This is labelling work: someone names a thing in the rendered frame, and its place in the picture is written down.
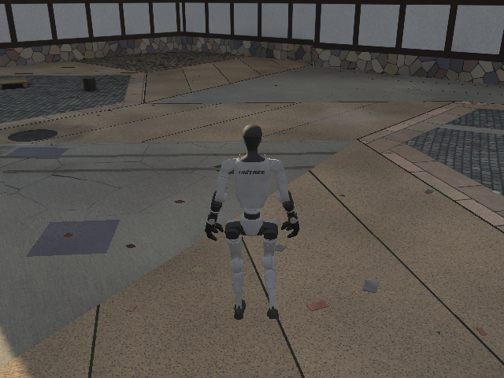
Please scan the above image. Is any robot right thigh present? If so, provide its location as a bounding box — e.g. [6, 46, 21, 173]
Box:
[261, 220, 278, 269]

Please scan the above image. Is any left robot forearm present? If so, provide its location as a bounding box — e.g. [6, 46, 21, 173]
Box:
[207, 191, 222, 225]

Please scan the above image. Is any right robot forearm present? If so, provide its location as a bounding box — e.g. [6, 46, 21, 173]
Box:
[282, 191, 298, 224]

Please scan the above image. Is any left robot upper arm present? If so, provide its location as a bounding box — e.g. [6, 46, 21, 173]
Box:
[214, 158, 236, 202]

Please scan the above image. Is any right robot hand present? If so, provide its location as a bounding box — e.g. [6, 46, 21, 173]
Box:
[281, 221, 300, 238]

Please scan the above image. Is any right robot upper arm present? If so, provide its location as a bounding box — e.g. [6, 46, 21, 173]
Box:
[269, 158, 290, 202]

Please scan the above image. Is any left robot hand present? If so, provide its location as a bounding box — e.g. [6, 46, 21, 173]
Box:
[205, 222, 224, 241]

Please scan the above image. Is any left robot shin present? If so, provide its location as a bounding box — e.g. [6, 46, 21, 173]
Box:
[231, 259, 243, 309]

